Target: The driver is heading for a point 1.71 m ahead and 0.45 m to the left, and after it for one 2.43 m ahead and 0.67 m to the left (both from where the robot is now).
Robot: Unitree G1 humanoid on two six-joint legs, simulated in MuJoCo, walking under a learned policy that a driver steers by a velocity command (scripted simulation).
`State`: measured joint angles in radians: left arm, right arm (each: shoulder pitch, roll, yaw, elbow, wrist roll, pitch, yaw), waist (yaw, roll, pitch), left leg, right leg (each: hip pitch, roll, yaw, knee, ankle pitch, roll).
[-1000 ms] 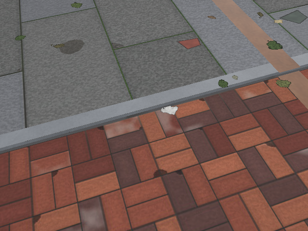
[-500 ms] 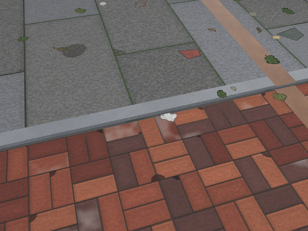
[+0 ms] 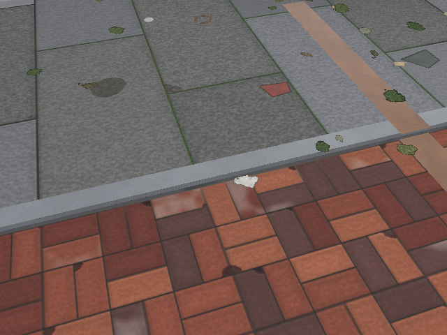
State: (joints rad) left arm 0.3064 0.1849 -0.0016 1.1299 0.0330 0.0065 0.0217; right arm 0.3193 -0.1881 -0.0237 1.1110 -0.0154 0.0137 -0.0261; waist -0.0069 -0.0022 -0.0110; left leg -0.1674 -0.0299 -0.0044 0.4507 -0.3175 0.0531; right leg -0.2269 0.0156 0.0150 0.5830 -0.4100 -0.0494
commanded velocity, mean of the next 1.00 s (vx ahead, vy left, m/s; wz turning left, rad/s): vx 0.44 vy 0.00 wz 0.02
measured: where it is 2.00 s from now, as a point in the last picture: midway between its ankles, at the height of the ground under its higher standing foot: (233, 279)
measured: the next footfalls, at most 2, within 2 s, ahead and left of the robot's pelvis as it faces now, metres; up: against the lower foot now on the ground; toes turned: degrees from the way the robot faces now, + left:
left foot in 0.54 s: +0.39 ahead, +0.06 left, +0.00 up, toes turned +5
right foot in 1.08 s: +0.72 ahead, -0.09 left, +0.00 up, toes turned +1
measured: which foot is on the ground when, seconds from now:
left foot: down 0.00-0.10, up 0.12-0.52, down 0.54-1.00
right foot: down 0.00-0.56, up 0.58-1.00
